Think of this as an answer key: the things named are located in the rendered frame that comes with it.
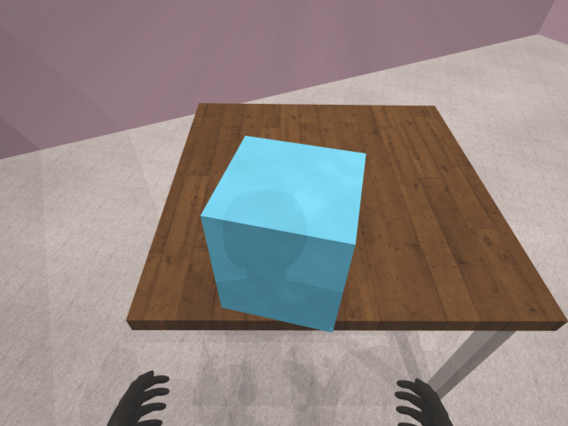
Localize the left robot hand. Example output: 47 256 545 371
107 370 170 426

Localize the table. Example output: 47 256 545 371
126 103 568 399

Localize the right robot hand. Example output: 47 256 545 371
395 378 453 426

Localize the carton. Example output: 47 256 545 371
201 136 366 333

